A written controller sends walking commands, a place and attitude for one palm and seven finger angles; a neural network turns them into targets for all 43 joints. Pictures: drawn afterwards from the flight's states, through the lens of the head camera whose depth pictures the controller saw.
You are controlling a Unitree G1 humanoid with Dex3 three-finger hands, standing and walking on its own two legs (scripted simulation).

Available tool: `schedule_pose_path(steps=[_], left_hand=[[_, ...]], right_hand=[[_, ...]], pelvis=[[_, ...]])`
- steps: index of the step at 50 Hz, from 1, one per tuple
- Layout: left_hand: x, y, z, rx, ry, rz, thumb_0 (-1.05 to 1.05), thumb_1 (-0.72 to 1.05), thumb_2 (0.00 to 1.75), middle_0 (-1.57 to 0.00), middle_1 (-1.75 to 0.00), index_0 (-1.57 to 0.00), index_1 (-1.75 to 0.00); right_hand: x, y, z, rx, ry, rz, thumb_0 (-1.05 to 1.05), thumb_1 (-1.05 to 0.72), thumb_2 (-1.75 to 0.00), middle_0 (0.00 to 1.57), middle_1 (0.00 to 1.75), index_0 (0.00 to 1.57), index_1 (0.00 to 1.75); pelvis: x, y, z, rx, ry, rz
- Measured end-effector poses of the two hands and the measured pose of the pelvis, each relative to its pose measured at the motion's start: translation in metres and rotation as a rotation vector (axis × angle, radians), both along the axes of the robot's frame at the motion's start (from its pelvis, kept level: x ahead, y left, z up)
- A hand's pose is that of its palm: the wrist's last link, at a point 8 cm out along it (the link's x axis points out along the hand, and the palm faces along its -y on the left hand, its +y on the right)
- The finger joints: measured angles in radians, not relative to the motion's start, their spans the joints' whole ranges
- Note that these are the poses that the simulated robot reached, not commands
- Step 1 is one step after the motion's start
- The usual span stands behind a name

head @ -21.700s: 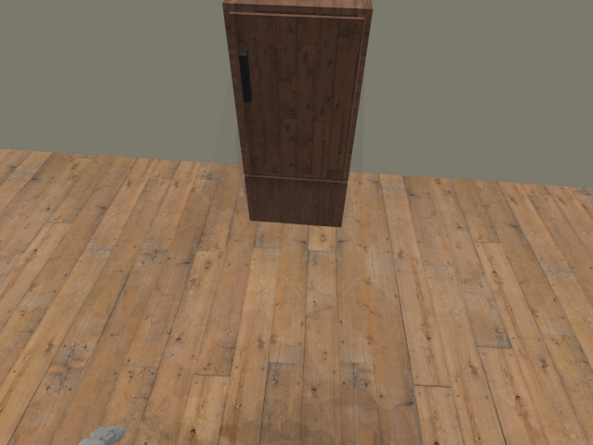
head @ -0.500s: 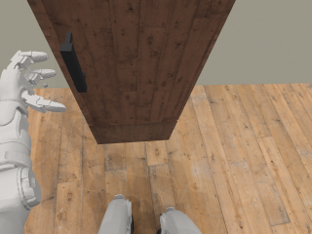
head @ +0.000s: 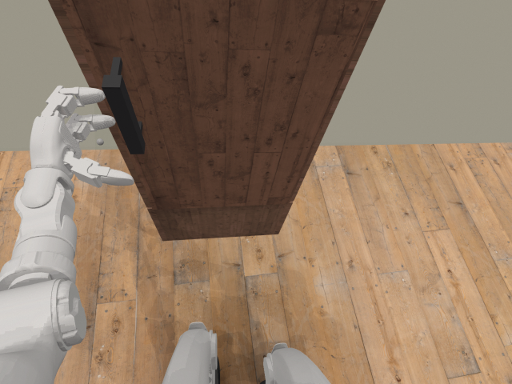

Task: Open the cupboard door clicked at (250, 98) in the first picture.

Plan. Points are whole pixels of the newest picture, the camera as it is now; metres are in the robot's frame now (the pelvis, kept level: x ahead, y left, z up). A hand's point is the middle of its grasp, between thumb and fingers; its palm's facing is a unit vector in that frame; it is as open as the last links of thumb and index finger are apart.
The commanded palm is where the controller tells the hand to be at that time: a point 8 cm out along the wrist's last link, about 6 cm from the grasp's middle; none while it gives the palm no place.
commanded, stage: slide the fingers in behind the handle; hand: left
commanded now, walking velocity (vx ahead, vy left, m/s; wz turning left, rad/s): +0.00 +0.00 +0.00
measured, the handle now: (128, 109) +0.52 +0.20 +0.07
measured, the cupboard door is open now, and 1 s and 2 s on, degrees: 0 0 0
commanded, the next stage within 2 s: close the thumb around the handle in 1.04 s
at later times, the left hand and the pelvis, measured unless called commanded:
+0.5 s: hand (125, 143) +0.46 +0.19 +0.06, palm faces +0.08 -1.00 -0.01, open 14.0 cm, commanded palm +0.44 +0.23 +0.06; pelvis +0.00 -0.01 +0.00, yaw +0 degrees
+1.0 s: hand (129, 143) +0.46 +0.19 +0.06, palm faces +0.08 -1.00 -0.01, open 14.0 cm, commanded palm +0.44 +0.22 +0.06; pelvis +0.00 -0.01 +0.00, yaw +0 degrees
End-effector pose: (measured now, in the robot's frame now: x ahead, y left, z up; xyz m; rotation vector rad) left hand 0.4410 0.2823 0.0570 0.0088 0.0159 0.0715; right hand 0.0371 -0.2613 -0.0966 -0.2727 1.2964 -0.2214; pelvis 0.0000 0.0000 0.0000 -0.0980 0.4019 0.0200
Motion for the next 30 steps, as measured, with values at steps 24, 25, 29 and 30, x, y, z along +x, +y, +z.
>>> schedule_pose_path(steps=[24, 25, 29, 30], left_hand=[[-0.002, -0.036, -0.001, 0.0, -0.003, 0.007, -0.02, -0.5, 0.3, -0.3, -1.2, -0.3, -1.2], [-0.001, -0.036, -0.001, 0.001, -0.007, 0.007, -0.02, -0.5, 0.3, -0.3, -1.2, -0.3, -1.2], [-0.001, -0.043, 0.0, 0.002, -0.018, -0.006, -0.02, -0.5, 0.3, -0.3, -1.2, -0.3, -1.2], [-0.001, -0.044, -0.001, 0.002, -0.014, -0.008, -0.02, -0.5, 0.3, -0.3, -1.2, -0.3, -1.2]], right_hand=[[-0.007, -0.004, -0.005, 0.029, 0.0, -0.013, 0.01, -0.91, -0.9, 0.2, 0.3, 0.2, 0.3], [-0.007, -0.004, -0.005, 0.029, 0.001, -0.013, 0.01, -0.91, -0.9, 0.2, 0.3, 0.2, 0.3], [-0.007, -0.005, -0.006, 0.031, 0.004, -0.009, 0.01, -0.91, -0.9, 0.2, 0.3, 0.2, 0.3], [-0.007, -0.006, -0.007, 0.031, 0.004, -0.008, 0.01, -0.91, -0.9, 0.2, 0.3, 0.2, 0.3]], pelvis=[[-0.001, -0.007, 0.0, 0.015, -0.01, -0.004], [-0.001, -0.007, 0.0, 0.015, -0.01, -0.004], [-0.002, -0.008, -0.001, 0.015, -0.009, -0.001], [-0.002, -0.008, -0.001, 0.015, -0.008, -0.001]])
